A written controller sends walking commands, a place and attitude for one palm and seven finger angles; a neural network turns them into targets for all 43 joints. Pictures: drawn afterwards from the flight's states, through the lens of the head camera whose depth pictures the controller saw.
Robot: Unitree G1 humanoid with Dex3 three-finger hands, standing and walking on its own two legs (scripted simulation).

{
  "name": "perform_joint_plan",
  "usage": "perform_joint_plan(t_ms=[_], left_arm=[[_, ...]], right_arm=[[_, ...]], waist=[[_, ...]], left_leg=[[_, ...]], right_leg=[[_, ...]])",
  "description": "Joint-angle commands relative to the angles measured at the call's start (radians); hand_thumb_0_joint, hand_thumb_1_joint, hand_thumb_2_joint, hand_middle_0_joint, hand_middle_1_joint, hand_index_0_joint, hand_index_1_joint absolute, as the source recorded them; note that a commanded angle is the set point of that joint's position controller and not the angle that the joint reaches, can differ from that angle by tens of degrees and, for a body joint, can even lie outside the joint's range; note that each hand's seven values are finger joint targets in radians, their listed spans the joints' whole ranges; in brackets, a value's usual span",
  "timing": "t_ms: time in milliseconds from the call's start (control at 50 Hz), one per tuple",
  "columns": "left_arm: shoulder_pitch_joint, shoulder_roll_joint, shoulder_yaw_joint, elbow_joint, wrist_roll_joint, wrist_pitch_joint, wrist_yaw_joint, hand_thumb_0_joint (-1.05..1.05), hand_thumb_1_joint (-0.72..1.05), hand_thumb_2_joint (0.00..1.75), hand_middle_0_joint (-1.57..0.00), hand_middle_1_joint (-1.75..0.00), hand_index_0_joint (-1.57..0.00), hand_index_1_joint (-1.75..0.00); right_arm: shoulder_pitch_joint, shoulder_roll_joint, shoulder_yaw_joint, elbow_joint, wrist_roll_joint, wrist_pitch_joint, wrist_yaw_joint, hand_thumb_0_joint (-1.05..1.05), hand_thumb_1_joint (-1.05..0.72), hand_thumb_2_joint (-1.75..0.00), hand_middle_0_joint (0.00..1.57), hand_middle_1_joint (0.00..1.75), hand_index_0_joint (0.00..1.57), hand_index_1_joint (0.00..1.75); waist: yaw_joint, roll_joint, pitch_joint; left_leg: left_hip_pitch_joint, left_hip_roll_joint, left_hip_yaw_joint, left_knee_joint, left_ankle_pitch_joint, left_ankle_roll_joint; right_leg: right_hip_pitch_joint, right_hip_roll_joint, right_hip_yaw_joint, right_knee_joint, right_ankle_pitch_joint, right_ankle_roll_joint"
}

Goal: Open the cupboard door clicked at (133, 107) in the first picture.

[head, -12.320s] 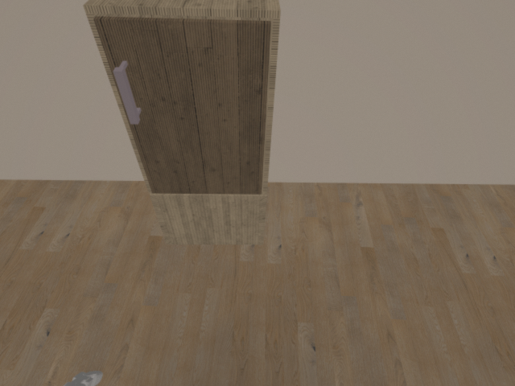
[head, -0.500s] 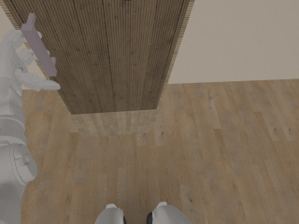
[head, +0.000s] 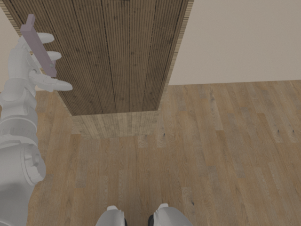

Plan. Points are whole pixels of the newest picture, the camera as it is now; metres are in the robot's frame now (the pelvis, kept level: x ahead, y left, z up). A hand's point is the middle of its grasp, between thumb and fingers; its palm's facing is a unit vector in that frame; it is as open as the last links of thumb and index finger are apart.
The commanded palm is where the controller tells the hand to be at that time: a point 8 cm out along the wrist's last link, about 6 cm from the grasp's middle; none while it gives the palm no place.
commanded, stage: slide the fingers in behind the handle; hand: left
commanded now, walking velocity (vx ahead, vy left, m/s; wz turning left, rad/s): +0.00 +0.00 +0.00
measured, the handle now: (42, 48) +0.56 +0.24 +0.09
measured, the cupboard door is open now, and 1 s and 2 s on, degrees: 0 2 15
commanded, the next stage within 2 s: close the thumb around the handle in 0.62 s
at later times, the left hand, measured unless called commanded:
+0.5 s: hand (52, 64) +0.51 +0.21 +0.09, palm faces +0.05 -1.00 +0.00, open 14.0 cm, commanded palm +0.49 +0.24 +0.09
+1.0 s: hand (53, 68) +0.50 +0.20 +0.08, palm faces +0.06 -1.00 +0.00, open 11.8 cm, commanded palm +0.48 +0.24 +0.09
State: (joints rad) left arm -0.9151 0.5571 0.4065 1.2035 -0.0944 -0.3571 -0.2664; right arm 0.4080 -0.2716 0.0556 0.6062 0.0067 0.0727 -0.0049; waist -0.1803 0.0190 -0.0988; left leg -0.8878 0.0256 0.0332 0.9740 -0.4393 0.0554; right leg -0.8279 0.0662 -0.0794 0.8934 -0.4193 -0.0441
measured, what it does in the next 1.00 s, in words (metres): stands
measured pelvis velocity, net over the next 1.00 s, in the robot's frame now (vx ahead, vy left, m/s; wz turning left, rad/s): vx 0.00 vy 0.01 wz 0.01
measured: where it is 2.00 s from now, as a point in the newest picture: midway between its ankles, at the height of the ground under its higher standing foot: outside the picture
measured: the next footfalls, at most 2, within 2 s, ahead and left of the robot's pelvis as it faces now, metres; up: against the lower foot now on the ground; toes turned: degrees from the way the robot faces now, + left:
none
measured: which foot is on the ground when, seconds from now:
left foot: down 0.00-1.00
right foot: down 0.00-1.00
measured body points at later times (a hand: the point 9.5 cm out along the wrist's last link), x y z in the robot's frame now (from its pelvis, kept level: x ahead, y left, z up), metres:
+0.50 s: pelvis +0.00 +0.01 +0.00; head +0.12 +0.03 +0.43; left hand +0.50 +0.26 +0.09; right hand +0.00 -0.26 -0.11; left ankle +0.01 +0.08 -0.68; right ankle +0.00 -0.10 -0.68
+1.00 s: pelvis +0.00 +0.01 +0.00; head +0.11 +0.03 +0.44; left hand +0.49 +0.26 +0.09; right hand +0.01 -0.25 -0.11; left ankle +0.01 +0.08 -0.68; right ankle +0.00 -0.10 -0.68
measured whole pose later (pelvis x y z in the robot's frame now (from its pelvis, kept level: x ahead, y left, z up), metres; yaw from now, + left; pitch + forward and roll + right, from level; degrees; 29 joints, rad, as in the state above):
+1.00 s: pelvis +0.00 +0.01 +0.00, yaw +1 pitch +19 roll -4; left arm -0.86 0.46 0.34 1.16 -0.11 -0.39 -0.18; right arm 0.41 -0.26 0.04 0.64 0.00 0.06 0.02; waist -0.15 0.03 -0.11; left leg -0.86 0.01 0.03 0.97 -0.44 0.07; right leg -0.79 0.05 -0.08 0.88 -0.43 -0.03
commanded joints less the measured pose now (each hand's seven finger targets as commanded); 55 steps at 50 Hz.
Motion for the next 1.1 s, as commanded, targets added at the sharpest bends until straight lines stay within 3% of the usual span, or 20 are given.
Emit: perform_joint_plan(t_ms=[0,60,120,180,200,300,380,440,480,560,580,700,740,780,800,840,880,960,1060,1080], left_arm=[[-0.460,0.262,0.029,-0.276,-0.027,-0.090,0.000,0.00,-0.50,0.30,-0.30,-1.20,-0.30,-1.20],[-0.440,0.174,-0.020,-0.250,-0.037,-0.091,0.004,0.00,-0.50,0.30,-0.30,-1.20,-0.30,-1.20],[-0.451,0.188,-0.021,-0.209,-0.031,-0.065,0.011,0.00,-0.50,0.30,-0.30,-1.20,-0.30,-1.20],[-0.455,0.196,-0.015,-0.246,-0.023,-0.077,0.014,0.00,-0.50,0.30,-0.30,-1.20,-0.30,-1.20],[-0.456,0.130,-0.067,-0.258,-0.024,-0.078,0.013,0.00,-0.50,0.30,-0.30,-1.20,-0.30,-1.20],[-0.479,0.115,-0.067,-0.224,-0.028,-0.079,0.031,0.00,-0.50,0.30,-0.30,-1.20,-0.30,-1.20],[-0.487,0.127,-0.062,-0.229,-0.019,-0.084,0.036,0.00,-0.50,0.30,-0.30,-1.20,-0.30,-1.20],[-0.492,0.113,-0.072,-0.187,-0.020,-0.073,0.036,0.00,-0.50,0.30,-0.30,-1.20,-0.30,-1.20],[-0.505,0.154,-0.039,-0.208,-0.016,-0.081,0.040,0.00,-0.50,0.30,-0.30,-1.20,-0.30,-1.20],[-0.503,0.106,-0.073,-0.218,-0.020,-0.085,0.037,0.00,-0.50,0.30,-0.30,-1.20,-0.30,-1.20],[-0.497,0.149,-0.038,-0.235,-0.017,-0.089,0.041,0.00,-0.50,0.30,-0.30,-1.20,-0.30,-1.20],[-0.450,0.108,-0.060,-0.290,-0.029,-0.099,0.041,0.00,-0.50,0.30,-0.30,-1.20,-0.30,-1.20],[-0.440,0.092,-0.071,-0.305,-0.033,-0.103,0.043,0.00,-0.39,0.35,-0.31,-1.21,-0.31,-1.21],[-0.417,0.125,-0.038,-0.324,-0.035,-0.111,0.051,0.00,-0.28,0.40,-0.32,-1.22,-0.32,-1.22],[-0.418,0.080,-0.075,-0.322,-0.034,-0.110,0.050,0.00,-0.22,0.42,-0.32,-1.23,-0.32,-1.23],[-0.429,0.087,-0.067,-0.293,-0.033,-0.109,0.054,0.00,-0.11,0.47,-0.33,-1.24,-0.33,-1.24],[-0.450,0.099,-0.064,-0.314,-0.028,-0.120,0.059,0.00,0.00,0.52,-0.34,-1.25,-0.34,-1.25],[-0.472,0.086,-0.076,-0.278,-0.023,-0.125,0.066,0.00,0.23,0.61,-0.35,-1.28,-0.35,-1.28],[-0.469,0.097,-0.066,-0.268,-0.020,-0.133,0.066,0.00,0.51,0.73,-0.37,-1.31,-0.37,-1.31],[-0.489,0.078,-0.095,-0.263,-0.017,-0.132,0.061,0.00,0.56,0.76,-0.38,-1.31,-0.38,-1.31]], right_arm=[[0.171,-0.185,-0.076,-0.041,-0.009,-0.019,-0.011,0.00,-0.90,-0.90,0.20,0.30,0.20,0.30],[0.175,-0.178,-0.077,-0.033,-0.011,-0.022,-0.003,0.00,-0.90,-0.90,0.20,0.30,0.20,0.30],[0.175,-0.187,-0.076,-0.027,-0.007,-0.018,-0.004,0.00,-0.90,-0.90,0.20,0.30,0.20,0.30],[0.181,-0.186,-0.081,-0.025,-0.010,-0.021,-0.004,0.00,-0.90,-0.90,0.20,0.30,0.20,0.30],[0.175,-0.178,-0.080,-0.027,-0.010,-0.022,0.001,0.00,-0.90,-0.90,0.20,0.30,0.20,0.30],[0.182,-0.183,-0.083,-0.008,-0.014,-0.025,0.004,0.00,-0.90,-0.90,0.20,0.30,0.20,0.30],[0.183,-0.186,-0.083,-0.007,-0.016,-0.025,0.003,0.00,-0.90,-0.90,0.20,0.30,0.20,0.30],[0.179,-0.185,-0.079,-0.006,-0.015,-0.026,0.003,0.00,-0.90,-0.90,0.20,0.30,0.20,0.30],[0.185,-0.189,-0.081,-0.007,-0.018,-0.027,0.001,0.00,-0.90,-0.90,0.20,0.30,0.20,0.30],[0.183,-0.181,-0.079,-0.012,-0.019,-0.029,0.003,0.00,-0.90,-0.90,0.20,0.30,0.20,0.30],[0.185,-0.186,-0.082,-0.009,-0.021,-0.027,0.004,0.00,-0.90,-0.90,0.20,0.30,0.20,0.30],[0.173,-0.178,-0.084,-0.019,-0.018,-0.020,0.012,0.00,-0.90,-0.90,0.20,0.30,0.20,0.30],[0.165,-0.176,-0.087,-0.021,-0.016,-0.020,0.014,0.00,-0.90,-0.90,0.20,0.30,0.20,0.30],[0.170,-0.180,-0.089,-0.021,-0.016,-0.019,0.014,0.00,-0.90,-0.90,0.20,0.30,0.20,0.30],[0.160,-0.173,-0.089,-0.022,-0.014,-0.018,0.016,0.00,-0.90,-0.90,0.20,0.30,0.20,0.30],[0.159,-0.175,-0.089,-0.014,-0.013,-0.019,0.014,0.00,-0.90,-0.90,0.20,0.30,0.20,0.30],[0.158,-0.176,-0.090,-0.012,-0.013,-0.020,0.012,0.00,-0.90,-0.90,0.20,0.30,0.20,0.30],[0.156,-0.176,-0.087,-0.001,-0.015,-0.026,0.009,0.00,-0.90,-0.90,0.20,0.30,0.20,0.30],[0.159,-0.180,-0.089,0.001,-0.018,-0.034,0.008,0.00,-0.90,-0.90,0.20,0.30,0.20,0.30],[0.151,-0.177,-0.084,0.003,-0.016,-0.035,0.008,0.00,-0.90,-0.90,0.20,0.30,0.20,0.30]], waist=[[0.013,0.167,-0.518],[-0.004,0.136,-0.471],[-0.014,0.115,-0.418],[0.001,0.149,-0.470],[-0.007,0.180,-0.467],[-0.024,0.123,-0.432],[-0.019,0.142,-0.459],[-0.027,0.116,-0.406],[-0.016,0.139,-0.448],[-0.020,0.162,-0.463],[-0.005,0.157,-0.489],[0.010,0.174,-0.518],[0.009,0.161,-0.502],[0.023,0.153,-0.522],[0.011,0.171,-0.503],[0.003,0.128,-0.450],[0.007,0.148,-0.466],[-0.005,0.159,-0.418],[-0.003,0.145,-0.467],[-0.011,0.160,-0.459]], left_leg=[[0.416,0.001,-0.093,-0.080,0.448,-0.020],[0.421,0.003,-0.097,-0.077,0.460,-0.018],[0.363,0.001,-0.090,-0.090,0.373,-0.014],[0.412,0.002,-0.098,-0.087,0.424,-0.019],[0.443,0.003,-0.101,-0.087,0.435,-0.023],[0.439,0.009,-0.114,-0.086,0.425,-0.024],[0.454,0.006,-0.118,-0.082,0.450,-0.026],[0.412,0.005,-0.117,-0.088,0.392,-0.024],[0.441,0.006,-0.123,-0.084,0.431,-0.027],[0.466,0.005,-0.123,-0.076,0.470,-0.030],[0.476,0.009,-0.128,-0.074,0.488,-0.034],[0.525,0.014,-0.130,-0.077,0.565,-0.045],[0.525,0.014,-0.127,-0.083,0.552,-0.045],[0.541,0.017,-0.133,-0.083,0.607,-0.048],[0.540,0.016,-0.126,-0.084,0.586,-0.048],[0.495,0.013,-0.122,-0.093,0.514,-0.041],[0.506,0.010,-0.124,-0.094,0.514,-0.041],[0.501,0.011,-0.132,-0.099,0.475,-0.043],[0.510,0.009,-0.136,-0.090,0.477,-0.042],[0.503,0.009,-0.136,-0.092,0.461,-0.044]], right_leg=[[0.163,0.002,0.070,-0.082,0.380,0.020],[0.129,0.008,0.059,-0.087,0.376,0.020],[0.128,0.004,0.066,-0.101,0.328,0.024],[0.129,0.003,0.062,-0.090,0.353,0.018],[0.097,0.004,0.057,-0.092,0.344,0.017],[0.063,0.008,0.047,-0.092,0.317,0.019],[0.060,0.004,0.048,-0.085,0.328,0.017],[0.051,0.004,0.046,-0.091,0.290,0.018],[0.054,0.003,0.044,-0.081,0.307,0.015],[0.046,0.005,0.042,-0.076,0.327,0.014],[0.056,0.005,0.040,-0.071,0.332,0.014],[0.072,0.009,0.034,-0.073,0.362,0.015],[0.078,0.012,0.033,-0.080,0.359,0.014],[0.091,0.013,0.032,-0.076,0.380,0.014],[0.078,0.013,0.034,-0.082,0.371,0.016],[0.081,0.013,0.035,-0.089,0.349,0.016],[0.084,0.010,0.037,-0.086,0.347,0.014],[0.046,0.008,0.035,-0.089,0.305,0.010],[0.055,0.007,0.037,-0.082,0.310,0.010],[0.042,0.004,0.038,-0.082,0.301,0.013]])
